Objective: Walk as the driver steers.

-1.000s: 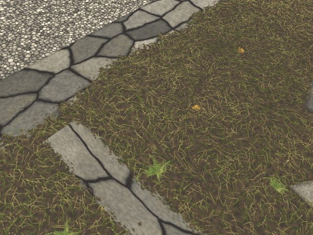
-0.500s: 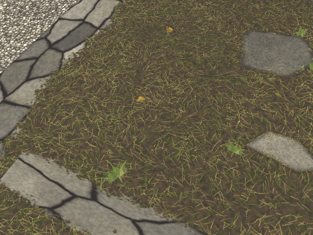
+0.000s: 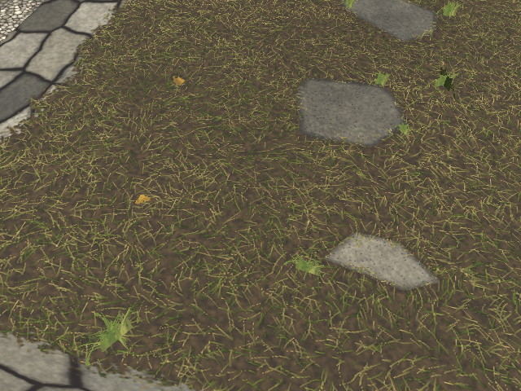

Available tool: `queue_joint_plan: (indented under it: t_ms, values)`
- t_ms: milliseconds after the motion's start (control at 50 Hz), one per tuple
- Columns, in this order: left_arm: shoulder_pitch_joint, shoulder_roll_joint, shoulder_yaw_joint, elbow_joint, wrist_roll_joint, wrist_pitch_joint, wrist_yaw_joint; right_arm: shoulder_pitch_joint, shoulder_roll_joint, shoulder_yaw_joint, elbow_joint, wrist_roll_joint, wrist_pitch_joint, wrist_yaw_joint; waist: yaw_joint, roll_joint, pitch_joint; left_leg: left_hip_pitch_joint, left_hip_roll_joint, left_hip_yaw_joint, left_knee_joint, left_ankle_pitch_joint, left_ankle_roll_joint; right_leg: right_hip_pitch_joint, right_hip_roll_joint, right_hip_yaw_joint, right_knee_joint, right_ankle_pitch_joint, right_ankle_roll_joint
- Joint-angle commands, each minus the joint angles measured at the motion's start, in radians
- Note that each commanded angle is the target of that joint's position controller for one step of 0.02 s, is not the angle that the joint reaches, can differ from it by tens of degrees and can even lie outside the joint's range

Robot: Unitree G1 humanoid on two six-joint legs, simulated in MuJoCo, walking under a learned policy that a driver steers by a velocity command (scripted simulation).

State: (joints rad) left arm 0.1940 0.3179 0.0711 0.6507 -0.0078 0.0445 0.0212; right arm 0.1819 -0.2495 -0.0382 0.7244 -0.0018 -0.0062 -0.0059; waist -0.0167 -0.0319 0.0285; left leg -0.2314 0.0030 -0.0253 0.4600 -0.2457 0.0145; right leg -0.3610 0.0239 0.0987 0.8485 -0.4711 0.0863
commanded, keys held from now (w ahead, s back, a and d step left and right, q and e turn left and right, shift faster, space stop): w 1.00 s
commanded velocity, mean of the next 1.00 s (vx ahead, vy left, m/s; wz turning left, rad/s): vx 0.41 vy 0.00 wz -0.03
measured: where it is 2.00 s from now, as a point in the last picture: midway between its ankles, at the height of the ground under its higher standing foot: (248, 216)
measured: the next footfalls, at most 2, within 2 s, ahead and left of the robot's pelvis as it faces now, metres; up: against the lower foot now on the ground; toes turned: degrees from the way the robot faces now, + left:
right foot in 0.12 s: +0.02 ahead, -0.14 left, +0.00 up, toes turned +2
left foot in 0.52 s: +0.33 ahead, +0.13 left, +0.00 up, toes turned +2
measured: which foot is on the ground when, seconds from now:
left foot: down 0.00-0.12, up 0.14-0.50, down 0.52-1.00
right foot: up 0.00-0.10, down 0.12-0.54, up 0.56-1.00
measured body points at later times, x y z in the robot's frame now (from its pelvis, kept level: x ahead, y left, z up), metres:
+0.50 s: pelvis +0.16 +0.01 -0.02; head +0.19 +0.02 +0.43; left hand +0.13 +0.30 -0.14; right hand +0.40 -0.22 -0.08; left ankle +0.29 +0.12 -0.74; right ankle -0.02 -0.14 -0.74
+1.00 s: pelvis +0.42 +0.03 -0.01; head +0.45 +0.03 +0.44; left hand +0.65 +0.25 -0.09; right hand +0.42 -0.26 -0.13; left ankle +0.29 +0.13 -0.74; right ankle +0.61 -0.11 -0.71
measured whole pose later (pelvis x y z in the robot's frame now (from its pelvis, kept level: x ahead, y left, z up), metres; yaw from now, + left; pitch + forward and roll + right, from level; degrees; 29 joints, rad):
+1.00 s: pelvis +0.42 +0.03 -0.01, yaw +0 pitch +2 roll +2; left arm 0.07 0.26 0.02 0.67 -0.01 -0.09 -0.04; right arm 0.39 -0.30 -0.04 0.82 0.02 -0.06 0.01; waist -0.09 -0.04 0.03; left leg 0.06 -0.06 0.04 0.22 -0.32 0.04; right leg -0.60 -0.07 0.01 0.54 0.05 -0.01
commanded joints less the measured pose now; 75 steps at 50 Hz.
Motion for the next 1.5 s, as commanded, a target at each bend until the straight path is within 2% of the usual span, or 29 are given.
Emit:
queue_joint_plan:
  t_ms: [20, 100, 120, 140, 160, 200, 260, 360, 460, 500, 520, 540, 560, 580, 620, 720, 860, 980, 1020, 1060, 1080, 1100, 1120, 1140, 1160, 1200, 1280, 1380, 1500]
  values:
    - [-0.077, 0.047, 0.002, -0.088, -0.013, -0.031, -0.011, 0.017, -0.218, -0.056, -0.056, 0.009, 0.008, -0.009, -0.045, 0.249, -0.038, 0.073, 0.189, -0.233, -0.204, -0.166, 0.19, -0.002, 0.006, -0.106, -0.179, -0.015, -0.013]
    - [0.049, 0.058, 0.008, -0.022, -0.009, -0.068, -0.017, 0.028, -0.188, -0.042, -0.053, 0.029, 0.002, -0.003, 0.026, 0.172, -0.035, -0.089, 0.173, -0.213, -0.148, -0.205, 0.145, 0.307, 0.0, -0.111, -0.49, 0.221, -0.116]
    - [0.144, 0.08, 0.014, -0.002, -0.009, -0.075, -0.012, -0.014, -0.126, -0.021, -0.071, 0.015, -0.014, 0.003, 0.071, 0.117, -0.072, -0.203, 0.13, -0.155, -0.022, -0.189, 0.091, 0.451, -0.093, 0.002, -0.499, 0.196, -0.151]
    - [0.217, 0.18, 0.04, 0.02, 0.003, -0.079, -0.011, -0.058, -0.049, 0.0, -0.119, 0.003, -0.038, 0.009, 0.077, -0.128, -0.09, -0.375, -0.016, 0.046, 0.231, -0.194, 0.01, 0.513, -0.243, 0.264, -0.541, 0.021, -0.241]
    - [0.246, 0.203, 0.049, 0.022, 0.007, -0.088, -0.021, -0.138, -0.125, -0.017, -0.155, 0.022, -0.056, 0.007, 0.131, -0.19, 0.001, -0.507, -0.006, 0.037, 0.378, -0.33, -0.007, 0.444, -0.375, 0.473, -0.651, -0.068, -0.356]
    - [0.224, 0.12, 0.022, 0.027, 0.008, -0.114, -0.018, -0.106, -0.174, -0.041, -0.138, 0.044, -0.073, 0.018, 0.1, -0.132, 0.086, -0.648, 0.063, -0.025, 0.568, -0.259, 0.014, 0.462, -0.354, 0.436, -0.674, -0.095, -0.361]
    - [0.192, 0.099, 0.011, 0.025, 0.003, -0.117, -0.017, -0.111, -0.146, -0.037, -0.132, 0.022, -0.089, 0.041, 0.082, -0.084, 0.085, -0.663, 0.097, -0.007, 0.53, -0.068, 0.015, 0.465, -0.288, 0.27, -0.699, 0.16, -0.313]
    - [0.191, 0.133, 0.017, 0.038, -0.004, -0.111, -0.014, -0.189, -0.083, -0.006, -0.147, 0.02, -0.091, 0.067, 0.099, -0.089, 0.07, -0.378, 0.043, 0.068, 0.224, 0.159, -0.031, 0.278, -0.207, 0.057, -0.711, 0.358, -0.277]
    - [0.212, 0.172, 0.032, 0.074, -0.019, -0.11, -0.016, -0.173, -0.146, -0.024, -0.16, 0.029, -0.088, 0.065, 0.053, -0.093, 0.074, -0.249, 0.02, 0.056, 0.107, 0.172, 0.027, 0.317, -0.28, 0.06, -0.665, 0.489, -0.247]
    - [0.209, 0.161, 0.027, 0.081, -0.012, -0.103, -0.013, 0.007, -0.197, -0.055, -0.113, 0.022, -0.081, 0.048, -0.05, -0.071, -0.055, 0.008, -0.033, 0.099, 0.085, 0.148, 0.075, 0.307, -0.222, -0.015, -0.417, 0.824, -0.204]
    - [0.22, 0.128, 0.013, 0.074, 0.003, -0.102, -0.009, 0.169, -0.232, -0.072, -0.079, 0.023, -0.075, 0.036, -0.124, -0.042, -0.172, 0.257, 0.025, 0.041, 0.119, 0.142, 0.107, 0.176, -0.177, -0.05, -0.183, 0.775, -0.169]
    - [0.334, 0.013, -0.021, 0.038, 0.001, -0.112, -0.01, 0.277, -0.351, -0.093, -0.066, -0.008, -0.071, 0.03, -0.092, 0.245, -0.353, 0.598, 0.312, -0.442, 0.027, -0.119, 0.262, -0.162, -0.027, -0.088, 0.26, 0.326, -0.089]
    - [0.305, 0.043, -0.02, 0.049, -0.013, -0.133, -0.013, 0.286, -0.281, -0.071, -0.063, 0.003, -0.075, 0.038, -0.099, 0.318, -0.409, 0.586, 0.374, -0.78, -0.2, -0.328, 0.291, -0.273, 0.03, 0.053, 0.418, -0.084, -0.087]
    - [0.212, 0.122, 0.005, 0.031, -0.045, -0.139, -0.021, 0.2, -0.235, -0.054, -0.063, 0.01, -0.076, 0.036, -0.084, 0.234, -0.222, 0.456, 0.367, -0.668, -0.225, -0.4, 0.249, -0.384, -0.036, 0.042, 0.485, -0.034, -0.099]
    - [0.107, 0.113, 0.0, 0.011, -0.026, -0.142, -0.02, 0.096, -0.189, -0.041, -0.068, 0.001, -0.075, 0.037, -0.031, 0.09, -0.054, 0.192, 0.29, -0.43, -0.239, -0.196, 0.218, -0.356, -0.123, -0.016, 0.401, 0.114, -0.118]
    - [0.137, 0.058, -0.003, 0.043, -0.002, -0.102, -0.014, 0.048, -0.161, -0.036, -0.05, -0.001, -0.108, 0.037, 0.045, 0.109, -0.01, 0.006, 0.209, -0.203, -0.345, 0.056, 0.236, -0.262, -0.173, -0.023, 0.256, 0.279, -0.086]
    - [-0.117, 0.01, -0.024, -0.022, 0.001, -0.136, -0.034, 0.156, -0.201, -0.044, 0.007, 0.013, -0.089, 0.014, -0.045, 0.066, 0.051, 0.088, 0.169, -0.051, -0.358, 0.214, 0.197, -0.291, -0.136, -0.078, -0.173, 0.603, -0.061]
    - [-0.241, 0.025, -0.024, -0.078, -0.009, -0.151, -0.074, 0.241, -0.224, -0.052, 0.061, 0.024, -0.052, 0.007, -0.069, 0.081, 0.063, 0.297, 0.247, -0.072, -0.259, 0.331, 0.181, -0.309, -0.092, -0.084, -0.336, 0.495, -0.11]
    - [-0.183, 0.055, -0.011, -0.069, -0.007, -0.152, -0.077, 0.227, -0.24, -0.057, 0.063, 0.024, -0.042, 0.001, -0.025, 0.11, 0.014, 0.344, 0.251, -0.067, -0.17, 0.549, 0.16, -0.209, -0.056, -0.108, -0.355, 0.407, -0.141]
    - [0.07, 0.133, 0.029, -0.002, -0.003, -0.15, -0.061, 0.202, -0.223, -0.046, 0.055, 0.017, -0.032, -0.005, 0.111, 0.109, -0.168, 0.253, 0.176, 0.001, 0.15, 0.75, 0.11, 0.181, -0.03, -0.135, -0.375, 0.439, -0.204]
    - [0.252, 0.213, 0.048, 0.027, 0.008, -0.142, -0.047, 0.216, -0.158, -0.018, 0.024, -0.014, -0.037, -0.009, 0.163, -0.025, -0.337, 0.021, 0.109, 0.039, 0.483, 0.413, 0.073, 0.51, -0.244, 0.109, -0.32, 0.484, -0.273]
    - [0.26, 0.253, 0.053, 0.043, 0.009, -0.143, -0.056, 0.353, -0.053, 0.01, 0.013, 0.004, -0.06, 0.003, 0.071, -0.276, -0.444, -0.369, -0.078, -0.03, 0.776, -0.319, 0.02, 0.793, -0.43, 0.601, -0.445, 0.237, -0.431]
    - [0.244, 0.14, 0.028, 0.032, -0.003, -0.143, -0.054, 0.253, -0.173, -0.013, 0.021, 0.028, -0.079, 0.009, 0.129, -0.15, -0.371, -0.484, -0.023, -0.125, 0.856, -0.324, 0.028, 0.752, -0.398, 0.596, -0.516, 0.13, -0.389]
    - [0.178, 0.11, 0.015, 0.029, -0.002, -0.141, -0.049, 0.149, -0.207, -0.025, -0.012, 0.048, -0.091, 0.015, 0.122, -0.105, -0.225, -0.53, 0.025, -0.092, 0.846, -0.232, 0.035, 0.625, -0.364, 0.433, -0.536, 0.19, -0.35]
    - [0.118, 0.101, 0.011, 0.024, 0.002, -0.139, -0.049, 0.102, -0.192, -0.02, -0.022, 0.038, -0.096, 0.012, 0.09, -0.011, -0.148, -0.501, 0.073, -0.064, 0.798, -0.147, 0.03, 0.486, -0.327, 0.333, -0.558, 0.314, -0.333]
    - [0.056, 0.067, 0.0, 0.02, 0.018, -0.143, -0.051, 0.108, -0.172, -0.025, -0.019, 0.019, -0.085, 0.016, 0.028, -0.024, -0.083, -0.41, 0.122, -0.062, 0.714, -0.06, 0.011, 0.312, -0.269, 0.215, -0.617, 0.456, -0.328]
    - [0.049, 0.092, 0.01, 0.055, 0.004, -0.162, -0.048, 0.099, -0.119, -0.013, -0.023, 0.008, -0.053, 0.01, -0.004, -0.027, -0.026, -0.396, 0.14, -0.035, 0.585, 0.008, -0.037, 0.193, -0.245, 0.09, -0.707, 0.544, -0.353]
    - [0.098, 0.123, 0.016, 0.093, -0.001, -0.148, -0.032, -0.08, -0.088, 0.001, -0.064, 0.008, -0.069, 0.021, 0.057, -0.018, 0.022, -0.378, 0.112, 0.003, 0.244, 0.293, -0.043, 0.2, -0.188, -0.034, -0.73, 0.523, -0.303]
    - [0.173, 0.156, 0.028, 0.154, -0.018, -0.12, -0.024, -0.194, -0.118, -0.009, -0.111, 0.018, -0.083, 0.048, 0.08, -0.03, 0.042, -0.38, 0.078, -0.004, 0.079, 0.258, 0.01, 0.37, -0.274, -0.006, -0.655, 0.51, -0.271]
Over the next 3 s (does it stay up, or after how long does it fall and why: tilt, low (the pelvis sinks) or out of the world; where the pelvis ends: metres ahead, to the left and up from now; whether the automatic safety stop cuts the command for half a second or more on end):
stays up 1.52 0.12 0.01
